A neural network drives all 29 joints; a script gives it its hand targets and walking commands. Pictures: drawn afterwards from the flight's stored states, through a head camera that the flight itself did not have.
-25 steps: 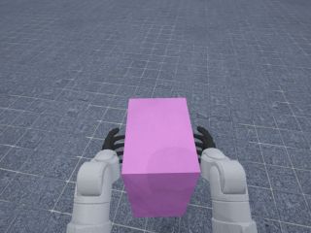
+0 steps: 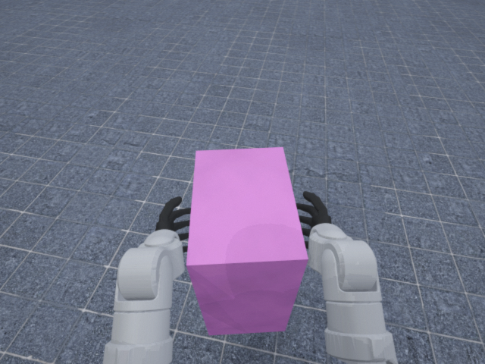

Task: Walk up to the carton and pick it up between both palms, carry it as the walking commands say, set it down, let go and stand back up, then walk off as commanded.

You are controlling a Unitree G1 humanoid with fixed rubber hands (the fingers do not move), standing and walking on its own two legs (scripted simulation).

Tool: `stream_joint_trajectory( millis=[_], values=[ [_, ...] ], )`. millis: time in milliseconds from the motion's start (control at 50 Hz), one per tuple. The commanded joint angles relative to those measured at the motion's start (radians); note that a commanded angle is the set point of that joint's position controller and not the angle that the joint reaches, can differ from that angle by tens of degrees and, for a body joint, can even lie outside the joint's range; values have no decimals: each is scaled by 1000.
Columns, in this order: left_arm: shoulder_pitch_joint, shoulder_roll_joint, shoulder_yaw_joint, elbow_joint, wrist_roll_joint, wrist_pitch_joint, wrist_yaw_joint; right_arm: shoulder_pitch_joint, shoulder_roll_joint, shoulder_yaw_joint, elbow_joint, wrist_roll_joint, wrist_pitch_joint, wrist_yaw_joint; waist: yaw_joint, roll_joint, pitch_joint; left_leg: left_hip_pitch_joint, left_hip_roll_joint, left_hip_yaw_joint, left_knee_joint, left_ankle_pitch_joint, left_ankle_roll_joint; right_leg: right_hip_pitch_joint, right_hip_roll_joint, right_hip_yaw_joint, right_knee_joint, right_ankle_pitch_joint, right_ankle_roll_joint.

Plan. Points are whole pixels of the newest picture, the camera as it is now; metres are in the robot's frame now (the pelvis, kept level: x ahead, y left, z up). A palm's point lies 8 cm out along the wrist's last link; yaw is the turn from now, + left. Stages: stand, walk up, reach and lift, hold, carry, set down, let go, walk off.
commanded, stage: carry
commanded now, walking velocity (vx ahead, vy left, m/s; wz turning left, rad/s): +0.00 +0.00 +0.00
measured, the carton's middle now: (243, 247) +0.32 +0.00 +0.01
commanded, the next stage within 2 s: hold in 1.58 s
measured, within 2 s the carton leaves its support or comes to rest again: neither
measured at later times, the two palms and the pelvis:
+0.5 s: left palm (184, 213) +0.34 +0.11 +0.09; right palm (327, 212) +0.34 -0.13 +0.10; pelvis +0.04 -0.01 +0.01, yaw +0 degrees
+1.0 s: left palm (183, 201) +0.37 +0.11 +0.09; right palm (319, 197) +0.38 -0.13 +0.09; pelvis +0.08 -0.01 +0.01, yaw +0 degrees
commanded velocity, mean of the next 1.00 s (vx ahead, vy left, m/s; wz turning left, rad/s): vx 0.00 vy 0.00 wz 0.00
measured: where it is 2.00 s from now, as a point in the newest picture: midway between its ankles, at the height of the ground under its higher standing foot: outside the picture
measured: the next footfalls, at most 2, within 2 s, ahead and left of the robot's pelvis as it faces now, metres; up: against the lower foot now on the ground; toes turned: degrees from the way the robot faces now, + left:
none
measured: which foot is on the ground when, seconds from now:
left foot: down 0.00-1.00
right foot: down 0.00-1.00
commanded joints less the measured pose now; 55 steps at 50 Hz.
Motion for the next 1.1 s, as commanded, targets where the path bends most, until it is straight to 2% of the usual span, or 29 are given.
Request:
stream_joint_trajectory(
  millis=[0, 200, 340, 440, 540, 800, 1080],
  values=[
    [-398, -1026, -453, -147, -246, -40, -152, -312, 1013, 400, -104, 204, -42, 126, -14, 18, -275, 84, 74, -97, -126, -307, -7, 94, -59, 114, -134, -266, -23],
    [-393, -1026, -446, -138, -232, -50, -164, -325, 1034, 418, -102, 218, -52, 144, -18, 16, -273, 109, 85, -109, -112, -238, -10, 104, -78, 138, -161, -239, -28],
    [-385, -1027, -443, -133, -228, -54, -170, -325, 1041, 428, -108, 224, -55, 149, -17, 8, -303, 173, 91, -89, -74, -67, -15, 151, -90, 134, -167, -97, -26],
    [-372, -1027, -444, -135, -225, -52, -173, -321, 1042, 433, -115, 227, -51, 150, -15, 4, -321, 204, 97, -76, -44, 42, -16, 194, -97, 118, -143, 60, -15],
    [-364, -1027, -445, -128, -223, -50, -178, -310, 1042, 433, -106, 225, -47, 153, -12, 0, -333, 220, 102, -68, -21, 116, -15, 232, -95, 106, -116, 172, -9],
    [-386, -1036, -452, -120, -224, -61, -192, -311, 1052, 422, -83, 214, -58, 160, -11, 7, -326, 239, 106, -66, -17, 135, -11, 243, -88, 97, -108, 173, -2],
    [-408, -977, -390, -26, -197, -133, -197, -326, 998, 361, 16, 182, -131, 167, -12, 14, -314, 240, 102, -66, -27, 119, -6, 254, -79, 94, -112, 153, -7]
  ],
)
